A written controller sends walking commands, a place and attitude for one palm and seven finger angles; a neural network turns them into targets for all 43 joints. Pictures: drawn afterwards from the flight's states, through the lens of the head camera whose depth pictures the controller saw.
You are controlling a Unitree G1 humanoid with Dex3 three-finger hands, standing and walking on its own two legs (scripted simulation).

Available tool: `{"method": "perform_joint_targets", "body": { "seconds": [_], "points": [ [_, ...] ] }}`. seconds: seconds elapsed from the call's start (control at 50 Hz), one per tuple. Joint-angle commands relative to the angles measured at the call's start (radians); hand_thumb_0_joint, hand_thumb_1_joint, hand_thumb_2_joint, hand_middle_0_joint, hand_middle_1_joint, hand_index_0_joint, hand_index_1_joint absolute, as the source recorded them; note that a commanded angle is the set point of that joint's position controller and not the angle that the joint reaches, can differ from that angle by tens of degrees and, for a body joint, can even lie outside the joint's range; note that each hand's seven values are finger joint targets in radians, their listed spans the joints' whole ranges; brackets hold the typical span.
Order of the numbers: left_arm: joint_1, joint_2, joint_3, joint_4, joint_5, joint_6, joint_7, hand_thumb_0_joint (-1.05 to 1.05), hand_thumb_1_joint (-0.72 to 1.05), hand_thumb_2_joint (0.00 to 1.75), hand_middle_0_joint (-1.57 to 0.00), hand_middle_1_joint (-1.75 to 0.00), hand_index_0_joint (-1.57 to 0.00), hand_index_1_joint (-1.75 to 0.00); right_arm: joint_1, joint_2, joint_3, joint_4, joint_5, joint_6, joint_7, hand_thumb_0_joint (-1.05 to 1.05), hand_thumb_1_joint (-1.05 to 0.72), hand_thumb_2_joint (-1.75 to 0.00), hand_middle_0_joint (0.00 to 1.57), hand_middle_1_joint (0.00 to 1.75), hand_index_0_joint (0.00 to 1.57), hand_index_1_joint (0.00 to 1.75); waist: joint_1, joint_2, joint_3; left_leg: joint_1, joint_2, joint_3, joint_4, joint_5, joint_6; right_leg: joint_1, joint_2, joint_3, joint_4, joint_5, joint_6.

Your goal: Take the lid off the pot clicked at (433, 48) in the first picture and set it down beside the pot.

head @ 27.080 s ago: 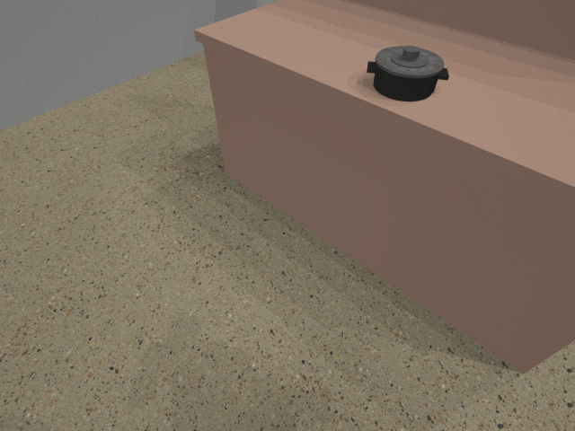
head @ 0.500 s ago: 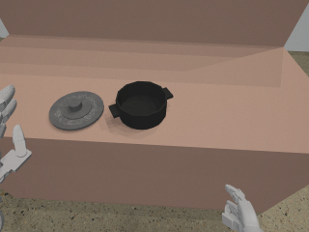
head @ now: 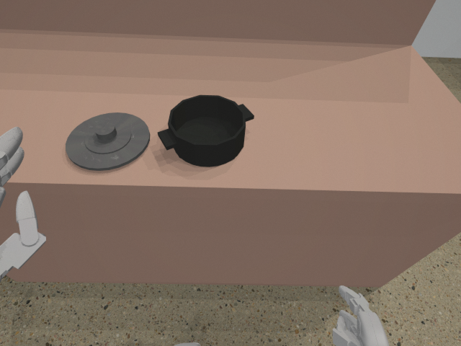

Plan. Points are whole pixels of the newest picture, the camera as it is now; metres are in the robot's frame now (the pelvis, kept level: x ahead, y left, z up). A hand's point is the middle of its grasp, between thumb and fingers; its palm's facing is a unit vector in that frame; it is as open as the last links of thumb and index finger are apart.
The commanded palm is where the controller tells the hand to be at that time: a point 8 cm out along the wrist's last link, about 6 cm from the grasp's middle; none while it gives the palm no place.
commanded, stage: step back with the hand held close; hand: left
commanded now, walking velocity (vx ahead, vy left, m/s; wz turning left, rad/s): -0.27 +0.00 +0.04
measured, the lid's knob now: (105, 131) +0.54 +0.33 +0.03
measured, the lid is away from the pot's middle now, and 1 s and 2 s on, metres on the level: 0.23 0.23 0.23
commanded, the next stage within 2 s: stop stepping back and stand still in 1.06 s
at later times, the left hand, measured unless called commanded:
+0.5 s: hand (19, 281) +0.15 +0.23 +0.19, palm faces +0.31 -0.82 -0.47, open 7.4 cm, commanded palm +0.08 +0.28 +0.21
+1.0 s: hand out of the picture +0.11 +0.24 +0.20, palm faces +0.36 -0.85 -0.39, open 7.4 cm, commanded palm +0.04 +0.29 +0.21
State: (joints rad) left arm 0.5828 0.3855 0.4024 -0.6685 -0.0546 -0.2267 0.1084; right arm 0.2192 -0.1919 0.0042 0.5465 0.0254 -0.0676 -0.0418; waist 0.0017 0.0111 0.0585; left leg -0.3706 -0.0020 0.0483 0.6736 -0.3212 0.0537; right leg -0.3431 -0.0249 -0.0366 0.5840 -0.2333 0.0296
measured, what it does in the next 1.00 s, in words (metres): lifts its right foot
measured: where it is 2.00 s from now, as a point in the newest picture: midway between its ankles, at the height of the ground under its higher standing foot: outside the picture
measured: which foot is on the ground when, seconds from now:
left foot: down 0.00-1.00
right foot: down 0.00-0.84, up 0.86-1.00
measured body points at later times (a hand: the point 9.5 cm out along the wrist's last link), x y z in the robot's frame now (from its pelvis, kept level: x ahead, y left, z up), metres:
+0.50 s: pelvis -0.05 +0.00 +0.00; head -0.01 +0.03 +0.44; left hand +0.13 +0.27 +0.21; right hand +0.14 -0.24 -0.06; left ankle +0.04 +0.08 -0.72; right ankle +0.02 -0.14 -0.72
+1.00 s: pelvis -0.09 +0.01 +0.00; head -0.06 +0.05 +0.45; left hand +0.09 +0.29 +0.22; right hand +0.07 -0.23 -0.06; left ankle +0.04 +0.08 -0.72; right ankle -0.12 -0.14 -0.68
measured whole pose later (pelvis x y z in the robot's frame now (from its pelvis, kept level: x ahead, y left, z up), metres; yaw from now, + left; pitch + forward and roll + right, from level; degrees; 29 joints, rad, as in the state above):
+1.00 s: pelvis -0.09 +0.01 +0.00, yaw +0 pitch +1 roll -5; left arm 0.55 0.44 0.44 -0.69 -0.06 -0.30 0.14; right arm 0.23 -0.15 -0.03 0.61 -0.01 -0.14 -0.02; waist -0.02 -0.01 0.03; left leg -0.48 0.05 0.02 0.55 -0.09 0.07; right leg -0.36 0.09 0.02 0.86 -0.51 0.00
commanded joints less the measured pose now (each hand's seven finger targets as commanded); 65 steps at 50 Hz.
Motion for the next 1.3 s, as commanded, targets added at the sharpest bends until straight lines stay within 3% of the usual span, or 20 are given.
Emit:
{"method": "perform_joint_targets", "body": {
  "seconds": [0.0,0.1,0.18,0.24,0.56,0.62,0.66,0.72,0.78,0.84,0.88,0.98,1.04,1.1,1.12,1.14,1.16,1.18,1.24,1.28],
  "points": [
    [-0.017,0.216,0.146,-0.224,0.006,-0.073,0.045,0.0,0.9,0.9,-0.2,-0.3,-0.2,-0.3,-0.079,-0.137,-0.062,-0.169,-0.011,-0.061,-0.026,0.0,-0.9,-0.9,0.2,0.3,0.2,0.3,-0.02,-0.05,-0.112,-0.009,0.066,-0.135,-0.128,-0.153,0.001,-0.008,-0.127,0.177,-0.179,-0.061,-0.083],
    [-0.003,0.18,0.145,-0.213,0.015,-0.091,0.05,0.0,0.9,0.9,-0.2,-0.3,-0.2,-0.3,-0.104,-0.156,-0.06,-0.19,-0.001,-0.084,-0.035,0.0,-0.9,-0.9,0.2,0.3,0.2,0.3,-0.009,0.187,-0.102,-0.281,0.201,-0.257,-0.406,-0.332,0.054,0.249,0.025,0.028,0.096,-0.025,-0.018],
    [-0.004,0.18,0.152,-0.188,0.009,-0.094,0.038,0.0,0.9,0.9,-0.2,-0.3,-0.2,-0.3,-0.091,-0.152,-0.07,-0.172,-0.005,-0.099,-0.027,0.0,-0.9,-0.9,0.2,0.3,0.2,0.3,-0.001,0.088,-0.101,-0.257,0.193,-0.224,-0.309,-0.133,0.054,0.25,0.017,0.059,0.073,0.055,-0.02],
    [-0.008,0.172,0.122,-0.194,0.002,-0.099,0.027,0.0,0.9,0.9,-0.2,-0.3,-0.2,-0.3,-0.077,-0.154,-0.077,-0.151,-0.008,-0.094,-0.02,0.0,-0.9,-0.9,0.2,0.3,0.2,0.3,-0.012,-0.015,-0.174,-0.061,0.126,-0.155,-0.182,0.127,0.014,0.163,-0.032,0.11,-0.031,0.264,-0.038],
    [-0.07,0.174,0.151,-0.196,0.02,-0.13,0.028,0.0,0.9,0.9,-0.2,-0.3,-0.2,-0.3,-0.086,-0.16,-0.081,-0.156,-0.018,-0.11,-0.022,0.0,-0.9,-0.9,0.2,0.3,0.2,0.3,-0.019,0.119,-0.107,-0.412,0.2,-0.234,-0.342,-0.419,0.064,0.291,0.05,0.094,0.136,-0.014,-0.029],
    [-0.085,0.18,0.142,-0.21,0.021,-0.132,0.024,0.0,0.9,0.9,-0.2,-0.3,-0.2,-0.3,-0.074,-0.154,-0.085,-0.152,-0.018,-0.115,-0.015,0.0,-0.9,-0.9,0.2,0.3,0.2,0.3,-0.022,0.01,-0.105,-0.319,0.119,-0.173,-0.207,-0.392,0.036,0.162,-0.006,0.2,-0.011,-0.089,-0.06],
    [-0.083,0.187,0.127,-0.199,0.018,-0.131,0.03,0.0,0.9,0.9,-0.2,-0.3,-0.2,-0.3,-0.064,-0.137,-0.086,-0.136,-0.03,-0.106,-0.006,0.0,-0.9,-0.9,0.2,0.3,0.2,0.3,-0.026,-0.099,-0.092,-0.149,0.044,-0.125,-0.028,-0.278,-0.008,-0.051,-0.127,0.348,-0.22,-0.22,-0.116],
    [-0.081,0.191,0.108,-0.207,0.016,-0.131,0.044,0.0,0.9,0.9,-0.2,-0.3,-0.2,-0.3,-0.056,-0.113,-0.078,-0.106,-0.036,-0.078,0.009,0.0,-0.9,-0.9,0.2,0.3,0.2,0.3,-0.041,-0.152,-0.16,0.046,0.009,-0.092,0.09,-0.088,-0.031,-0.116,-0.222,0.332,-0.29,-0.099,-0.153],
    [-0.049,0.195,0.115,-0.238,0.016,-0.14,0.049,0.0,0.9,0.9,-0.2,-0.3,-0.2,-0.3,-0.072,-0.131,-0.082,-0.117,-0.028,-0.063,0.005,0.0,-0.9,-0.9,0.2,0.3,0.2,0.3,-0.043,-0.051,-0.154,0.037,0.065,-0.174,-0.072,-0.146,-0.001,-0.132,-0.118,0.203,-0.192,-0.165,-0.104],
    [-0.046,0.195,0.151,-0.259,0.023,-0.147,0.046,0.0,0.9,0.9,-0.2,-0.3,-0.2,-0.3,-0.102,-0.151,-0.078,-0.136,-0.038,-0.105,-0.012,0.0,-0.9,-0.9,0.2,0.3,0.2,0.3,-0.035,0.331,-0.154,-0.346,0.353,-0.453,-0.559,-0.437,0.107,0.189,0.135,0.053,0.407,-0.205,-0.018],
    [-0.047,0.194,0.162,-0.239,-0.002,-0.139,0.047,0.0,0.9,0.9,-0.2,-0.3,-0.2,-0.3,-0.074,-0.13,-0.099,-0.108,-0.034,-0.123,-0.002,0.0,-0.9,-0.9,0.2,0.3,0.2,0.3,-0.025,0.165,-0.167,-0.218,0.358,-0.396,-0.508,-0.255,0.103,0.084,0.129,0.117,0.531,-0.296,-0.028],
    [-0.029,0.155,0.09,-0.201,-0.018,-0.109,0.043,0.0,0.9,0.9,-0.2,-0.3,-0.2,-0.3,-0.061,-0.121,-0.083,-0.084,-0.047,-0.143,0.014,0.0,-0.9,-0.9,0.2,0.3,0.2,0.3,-0.005,0.215,-0.202,0.067,0.285,-0.294,-0.453,-0.091,0.024,0.077,0.086,0.052,0.021,-0.284,-0.054],
    [-0.076,0.178,0.066,-0.188,-0.006,-0.127,0.024,0.0,0.9,0.9,-0.2,-0.3,-0.2,-0.3,-0.05,-0.127,-0.084,-0.063,-0.053,-0.136,0.005,0.0,-0.9,-0.9,0.2,0.3,0.2,0.3,-0.013,0.15,-0.237,0.143,0.223,-0.217,-0.342,-0.001,-0.026,0.159,0.045,0.044,-0.267,-0.085,-0.07],
    [-0.153,0.256,0.096,-0.186,0.0,-0.159,0.024,0.0,0.9,0.9,-0.2,-0.3,-0.2,-0.3,-0.055,-0.099,-0.063,-0.051,-0.05,-0.128,-0.012,0.0,-0.9,-0.9,0.2,0.3,0.2,0.3,-0.037,-0.106,-0.209,0.236,0.065,-0.043,0.061,-0.006,-0.079,-0.098,-0.206,0.179,-0.371,0.069,-0.147],
    [-0.172,0.204,0.047,-0.173,0.001,-0.152,0.014,0.0,0.9,0.9,-0.2,-0.3,-0.2,-0.3,-0.063,-0.106,-0.071,-0.055,-0.036,-0.132,-0.019,0.0,-0.9,-0.9,0.2,0.3,0.2,0.3,-0.04,-0.196,-0.167,0.236,0.012,-0.036,0.144,-0.018,-0.084,-0.179,-0.22,0.156,-0.362,0.025,-0.155],
    [-0.197,-0.004,-0.278,0.717,0.102,0.106,-0.102,0.0,0.9,0.9,-0.2,-0.3,-0.2,-0.3,-0.032,-0.282,-0.134,0.18,-0.02,-0.111,0.033,0.0,-0.9,-0.9,0.2,0.3,0.2,0.3,-0.1,-0.074,-0.153,0.057,0.113,-0.198,0.332,0.406,-0.061,-0.148,-0.265,0.103,-0.115,0.305,-0.12],
    [-0.371,0.243,0.049,-0.396,0.0,-0.058,-0.037,0.0,0.9,0.9,-0.2,-0.3,-0.2,-0.3,-0.141,-0.089,-0.093,-0.129,0.013,-0.093,0.014,0.0,-0.9,-0.9,0.2,0.3,0.2,0.3,-0.02,-0.192,-0.221,0.266,0.027,-0.089,0.199,0.05,-0.073,-0.184,-0.177,0.105,-0.226,0.2,-0.12],
    [-0.175,0.314,0.138,-0.257,-0.009,-0.108,-0.007,0.0,0.9,0.9,-0.2,-0.3,-0.2,-0.3,-0.131,-0.099,-0.066,-0.119,-0.01,-0.104,-0.023,0.0,-0.9,-0.9,0.2,0.3,0.2,0.3,-0.053,-0.209,-0.046,0.115,0.034,-0.106,0.05,-0.05,-0.048,-0.188,-0.175,0.108,-0.251,-0.023,-0.118],
    [0.016,0.226,0.138,-0.28,-0.027,-0.082,0.016,0.0,0.9,0.9,-0.2,-0.3,-0.2,-0.3,-0.131,-0.13,-0.039,-0.147,-0.006,-0.111,-0.024,0.0,-0.9,-0.9,0.2,0.3,0.2,0.3,-0.01,0.175,-0.095,0.029,0.121,-0.25,-0.299,0.152,-0.005,0.035,0.054,0.014,-0.054,0.008,-0.039],
    [0.052,0.238,0.162,-0.329,-0.035,-0.087,0.02,0.0,0.9,0.9,-0.2,-0.3,-0.2,-0.3,-0.102,-0.116,-0.041,-0.146,-0.025,-0.134,-0.023,0.0,-0.9,-0.9,0.2,0.3,0.2,0.3,-0.01,0.327,-0.159,0.041,0.234,-0.446,-0.537,-0.205,0.017,0.067,0.101,0.038,0.122,-0.267,-0.029]
  ]
}}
